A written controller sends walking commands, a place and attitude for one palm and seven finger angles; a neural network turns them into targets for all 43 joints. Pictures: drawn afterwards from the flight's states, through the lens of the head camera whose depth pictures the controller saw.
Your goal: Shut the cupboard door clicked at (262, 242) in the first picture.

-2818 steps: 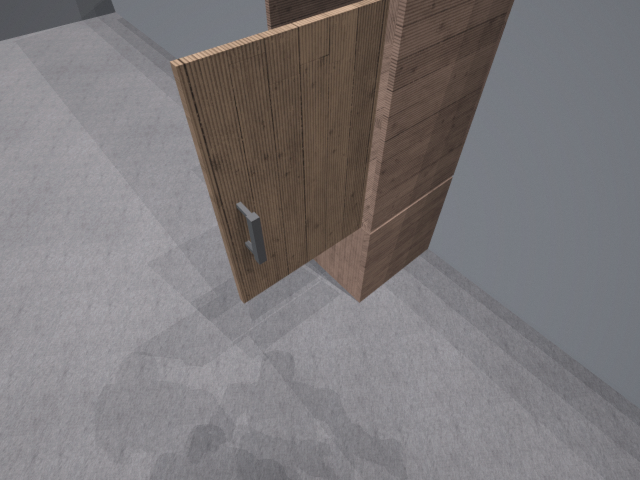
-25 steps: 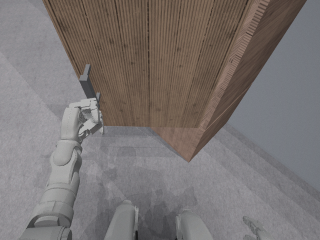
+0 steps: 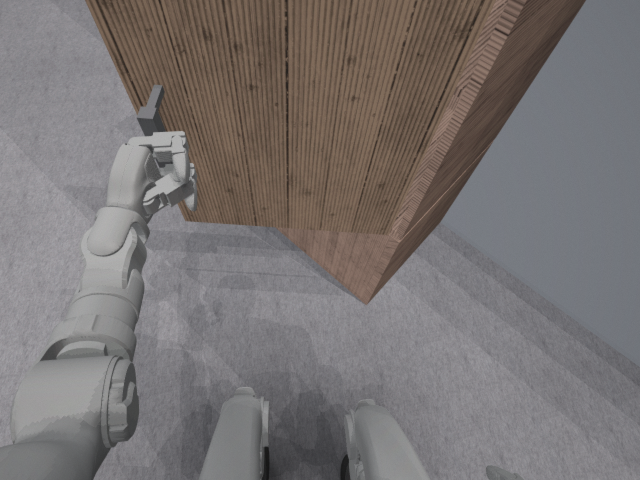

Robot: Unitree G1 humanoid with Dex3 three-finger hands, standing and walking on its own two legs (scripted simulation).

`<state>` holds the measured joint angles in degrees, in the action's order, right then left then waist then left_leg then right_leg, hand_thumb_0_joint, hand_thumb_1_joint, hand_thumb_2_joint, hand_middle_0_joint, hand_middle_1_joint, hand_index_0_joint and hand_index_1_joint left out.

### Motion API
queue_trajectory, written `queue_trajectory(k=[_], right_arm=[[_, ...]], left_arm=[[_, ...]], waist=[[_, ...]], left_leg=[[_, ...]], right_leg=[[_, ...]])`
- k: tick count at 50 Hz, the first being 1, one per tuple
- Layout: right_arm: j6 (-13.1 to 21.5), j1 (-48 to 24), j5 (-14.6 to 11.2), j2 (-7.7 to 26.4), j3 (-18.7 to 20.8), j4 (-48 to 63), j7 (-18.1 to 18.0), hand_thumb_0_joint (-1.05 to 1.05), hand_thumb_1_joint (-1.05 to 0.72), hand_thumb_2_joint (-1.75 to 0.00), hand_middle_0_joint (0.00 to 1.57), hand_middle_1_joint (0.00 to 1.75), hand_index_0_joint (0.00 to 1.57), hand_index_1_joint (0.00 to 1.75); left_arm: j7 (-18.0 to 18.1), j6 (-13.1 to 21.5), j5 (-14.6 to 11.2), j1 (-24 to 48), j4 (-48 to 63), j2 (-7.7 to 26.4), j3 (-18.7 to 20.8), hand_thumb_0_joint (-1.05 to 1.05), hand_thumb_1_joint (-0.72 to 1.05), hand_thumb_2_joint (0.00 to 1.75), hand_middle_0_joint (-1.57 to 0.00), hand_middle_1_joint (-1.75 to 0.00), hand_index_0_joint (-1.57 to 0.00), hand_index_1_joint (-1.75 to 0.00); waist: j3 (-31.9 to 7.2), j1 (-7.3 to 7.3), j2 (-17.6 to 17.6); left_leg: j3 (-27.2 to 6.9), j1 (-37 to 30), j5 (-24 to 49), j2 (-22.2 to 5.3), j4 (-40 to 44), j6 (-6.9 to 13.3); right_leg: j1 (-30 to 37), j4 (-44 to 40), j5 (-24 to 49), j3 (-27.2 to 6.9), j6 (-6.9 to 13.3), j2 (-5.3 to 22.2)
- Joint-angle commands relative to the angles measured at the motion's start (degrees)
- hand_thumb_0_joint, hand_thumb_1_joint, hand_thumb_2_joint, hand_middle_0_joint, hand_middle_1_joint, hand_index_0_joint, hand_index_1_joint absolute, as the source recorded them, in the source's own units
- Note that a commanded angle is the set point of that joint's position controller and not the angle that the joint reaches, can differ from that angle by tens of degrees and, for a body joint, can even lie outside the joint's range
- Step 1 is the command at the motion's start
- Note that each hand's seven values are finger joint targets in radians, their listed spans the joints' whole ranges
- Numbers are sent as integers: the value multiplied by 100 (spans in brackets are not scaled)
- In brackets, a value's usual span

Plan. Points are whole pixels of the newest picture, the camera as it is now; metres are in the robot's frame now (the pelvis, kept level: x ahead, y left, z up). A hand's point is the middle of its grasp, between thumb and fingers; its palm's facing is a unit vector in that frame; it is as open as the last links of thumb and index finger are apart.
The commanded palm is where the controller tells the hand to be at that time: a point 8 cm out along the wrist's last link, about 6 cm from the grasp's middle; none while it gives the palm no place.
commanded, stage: push the door shut along its arc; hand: left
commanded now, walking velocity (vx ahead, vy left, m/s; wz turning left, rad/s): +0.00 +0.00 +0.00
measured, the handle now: (166, 139) +0.53 +0.20 +0.05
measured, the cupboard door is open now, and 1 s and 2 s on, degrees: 40 27 16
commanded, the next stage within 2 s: pull the fist back off the door in 1.28 s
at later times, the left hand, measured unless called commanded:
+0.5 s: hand (221, 145) +0.52 +0.13 +0.06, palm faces -0.26 -0.96 -0.04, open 3.1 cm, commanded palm +0.53 +0.15 +0.05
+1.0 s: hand (246, 120) +0.57 +0.10 +0.06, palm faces -0.36 -0.93 -0.04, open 3.1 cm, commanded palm +0.59 +0.11 +0.05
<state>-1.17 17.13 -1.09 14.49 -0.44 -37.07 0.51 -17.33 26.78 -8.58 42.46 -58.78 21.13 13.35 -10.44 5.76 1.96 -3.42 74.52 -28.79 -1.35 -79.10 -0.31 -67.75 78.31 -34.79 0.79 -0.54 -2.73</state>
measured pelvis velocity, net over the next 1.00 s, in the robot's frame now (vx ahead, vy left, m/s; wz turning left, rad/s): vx -0.01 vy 0.00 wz -0.05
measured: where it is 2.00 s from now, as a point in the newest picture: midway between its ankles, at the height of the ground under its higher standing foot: outside the picture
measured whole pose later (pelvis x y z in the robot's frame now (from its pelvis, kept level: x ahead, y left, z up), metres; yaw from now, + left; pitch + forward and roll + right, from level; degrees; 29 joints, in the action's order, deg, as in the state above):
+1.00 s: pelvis -0.01 +0.00 -0.03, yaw -3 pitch +32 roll -5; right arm 1.8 20.3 0.3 14.4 -3.0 -38.1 0.6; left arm -25.1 14.4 -1.8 70.8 -71.4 33.4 14.4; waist -8.9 13.6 3.2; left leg -5.0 88.1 -30.1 -3.2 -86.4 -0.7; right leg -81.1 84.4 -35.3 2.0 -0.1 -4.9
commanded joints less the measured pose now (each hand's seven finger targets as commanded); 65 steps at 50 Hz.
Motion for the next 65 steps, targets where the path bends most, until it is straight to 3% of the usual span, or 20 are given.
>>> queue_trajectory(k=[1, 3, 5, 8, 9, 14, 17, 20, 24, 28, 32, 34, 36, 38, 43, 48, 50, 51, 57, 65], right_arm=[[166, 586, -13, 1020, 379, 389, -65, 0, -90, -90, 20, 30, 20, 30], [174, 619, -8, 1057, 376, 364, -63, 0, -90, -90, 20, 30, 20, 30], [172, 655, -6, 1049, 363, 342, -53, 0, -90, -90, 20, 30, 20, 30], [179, 743, 12, 1111, 361, 328, -50, 0, -90, -90, 20, 30, 20, 30], [186, 750, 9, 1087, 358, 321, -40, 0, -90, -90, 20, 30, 20, 30], [204, 838, 20, 1124, 306, 254, -29, 0, -90, -90, 20, 30, 20, 30], [253, 923, 49, 1150, 290, 267, -24, 0, -90, -90, 20, 30, 20, 30], [266, 950, 47, 1147, 246, 239, -20, 0, -90, -90, 20, 30, 20, 30], [287, 1056, 69, 1153, 260, 257, 13, 0, -90, -90, 20, 30, 20, 30], [256, 1120, 55, 1168, 210, 265, 15, 0, -90, -90, 20, 30, 20, 30], [265, 1212, 82, 1152, 186, 300, 2, 0, -90, -90, 20, 30, 20, 30], [264, 1218, 95, 1139, 180, 268, -5, 0, -90, -90, 20, 30, 20, 30], [268, 1264, 99, 1143, 183, 266, -2, 0, -90, -90, 20, 30, 20, 30], [283, 1336, 122, 1159, 203, 219, -22, 0, -90, -90, 20, 30, 20, 30], [325, 1412, 126, 1168, 227, 140, -43, 0, -90, -90, 20, 30, 20, 30], [417, 1411, 130, 1156, 176, 39, -110, 0, -90, -90, 20, 30, 20, 30], [457, 1435, 146, 1156, 162, -6, -134, 0, -90, -90, 20, 30, 20, 30], [485, 1429, 159, 1161, 170, -22, -135, 0, -90, -90, 20, 30, 20, 30], [634, 1465, 223, 1171, 191, -129, -140, 0, -90, -90, 20, 30, 20, 30], [736, 1500, 265, 1199, 141, -246, -169, 0, -90, -90, 20, 30, 20, 30]], left_arm=[[-220, 269, -40, 2850, 959, 802, -34, 0, 90, 90, -130, -150, -130, -150], [-256, 283, -12, 3047, 918, 977, 56, 0, 90, 90, -130, -150, -130, -150], [-267, 237, 22, 3307, 852, 879, -72, 0, 90, 90, -130, -150, -130, -150], [-261, 230, 68, 3522, 838, 1221, 162, 0, 90, 90, -130, -150, -130, -150], [-276, 222, 88, 3639, 850, 1071, 15, 0, 90, 90, -130, -150, -130, -150], [-255, 84, 200, 4233, 481, 1170, -39, 0, 90, 90, -130, -150, -130, -150], [-270, 46, 232, 4436, 475, 1457, 157, 0, 90, 90, -130, -150, -130, -150], [-312, -49, 307, 4703, 230, 1576, 165, 0, 90, 90, -130, -150, -130, -150], [-432, -128, 349, 4727, 392, 1656, 213, 0, 90, 90, -130, -150, -130, -150], [-495, -379, 392, 4747, 49, 1902, 398, 0, 90, 90, -130, -150, -130, -150], [-503, -475, 469, 4985, 103, 2166, 552, 0, 90, 90, -130, -150, -130, -150], [-531, -501, 518, 5152, 106, 2131, 457, 0, 90, 90, -130, -150, -130, -150], [-562, -574, 539, 5147, 25, 2059, 395, 0, 90, 90, -130, -150, -130, -150], [-603, -592, 566, 5389, 104, 2165, 440, 0, 90, 90, -130, -150, -130, -150], [-747, -749, 532, 5674, 233, 1999, 248, 0, 90, 90, -130, -150, -130, -150], [-829, -946, 527, 6081, -35, 1968, 129, 0, 90, 90, -130, -150, -130, -150], [-842, -972, 556, 6289, -23, 2020, 106, 0, 90, 90, -130, -150, -130, -150], [-858, -1006, 553, 6317, -22, 1847, -2, 0, 90, 90, -130, -150, -130, -150], [-932, -1089, 577, 6698, 126, 1676, -172, 0, 90, 90, -130, -150, -130, -150], [-833, -1362, 713, 7165, -185, 1532, -313, 0, 90, 90, -130, -150, -130, -150]], waist=[[-2592, 393, 424], [-2664, 399, 569], [-2604, 500, 596], [-2820, 482, 655], [-2843, 516, 757], [-2531, 745, 734], [-2858, 711, 971], [-2726, 829, 859], [-3234, 774, 1118], [-2989, 823, 946], [-3094, 845, 872], [-3091, 890, 1081], [-3127, 944, 953], [-3267, 986, 1070], [-3409, 1066, 1102], [-3170, 1223, 1089], [-3195, 1249, 1238], [-3235, 1294, 1284], [-3425, 1350, 1682], [-3255, 1567, 1595]], left_leg=[[-153, -2752, 931, -22, 827, 228], [-197, -2833, 920, -38, 813, 216], [-222, -2821, 891, -43, 785, 226], [-271, -2864, 929, -58, 775, 222], [-291, -2936, 964, -60, 763, 216], [-341, -2686, 657, -79, 707, 240], [-334, -2747, 806, -78, 605, 245], [-319, -2483, 792, -104, 481, 266], [-346, -2795, 1276, -123, 387, 248], [-320, -2471, 1208, -146, 328, 266], [-261, -2231, 1296, -132, 205, 313], [-263, -2280, 1309, -153, 154, 297], [-267, -2236, 1397, -150, 103, 314], [-284, -2375, 1554, -168, 48, 317], [-290, -2479, 1604, -160, -23, 332], [-229, -2161, 1447, -139, -144, 374], [-242, -2211, 1472, -143, -186, 372], [-236, -2259, 1482, -141, -222, 378], [-322, -2703, 1839, -147, -284, 359], [-348, -2470, 1476, -148, -390, 382]], right_leg=[[84, -1234, 1134, -2, 277, -12], [-71, -1180, 1087, 18, 294, -15], [-194, -1170, 1064, 26, 294, -24], [-217, -1107, 1041, 49, 312, -35], [-308, -1092, 1057, 53, 316, -38], [-590, -1076, 868, 79, 308, -59], [-616, -975, 911, 77, 342, -79], [-661, -956, 904, 60, 316, -100], [-655, -849, 1170, 87, 340, -115], [-665, -832, 1144, 106, 318, -139], [-517, -787, 1235, 61, 311, -167], [-670, -764, 1217, 80, 309, -170], [-646, -752, 1298, 82, 303, -189], [-737, -704, 1390, 98, 299, -189], [-802, -721, 1433, 102, 295, -203], [-850, -750, 1381, 85, 292, -223], [-961, -699, 1357, 120, 306, -234], [-1046, -706, 1361, 123, 308, -238], [-1410, -568, 1470, 223, 349, -261], [-1678, -521, 1258, 306, 332, -277]])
